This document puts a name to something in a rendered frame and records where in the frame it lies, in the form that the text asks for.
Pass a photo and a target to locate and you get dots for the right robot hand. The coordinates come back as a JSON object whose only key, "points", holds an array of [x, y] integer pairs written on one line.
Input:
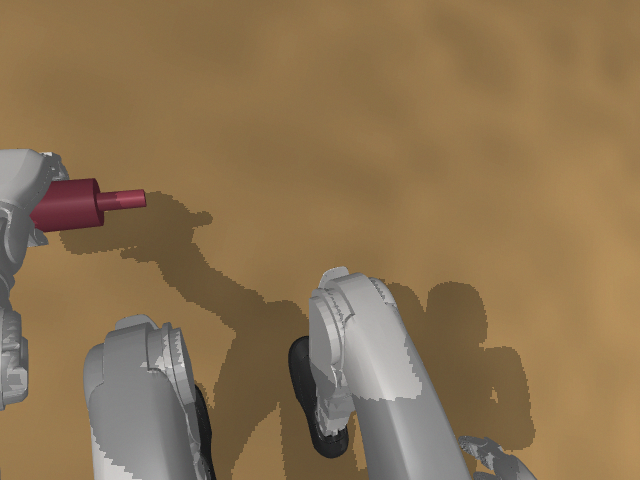
{"points": [[492, 456]]}

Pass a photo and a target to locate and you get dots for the left robot arm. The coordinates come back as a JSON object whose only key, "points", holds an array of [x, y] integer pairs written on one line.
{"points": [[14, 366]]}

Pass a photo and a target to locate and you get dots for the left robot hand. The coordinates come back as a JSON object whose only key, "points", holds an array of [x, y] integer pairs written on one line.
{"points": [[25, 176]]}

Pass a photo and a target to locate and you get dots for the bottle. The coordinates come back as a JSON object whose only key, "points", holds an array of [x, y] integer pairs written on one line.
{"points": [[75, 204]]}

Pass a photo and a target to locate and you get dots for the right robot foot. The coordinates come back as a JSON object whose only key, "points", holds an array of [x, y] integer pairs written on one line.
{"points": [[305, 391]]}

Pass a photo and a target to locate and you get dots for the left robot foot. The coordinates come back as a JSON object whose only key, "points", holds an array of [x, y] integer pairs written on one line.
{"points": [[205, 434]]}

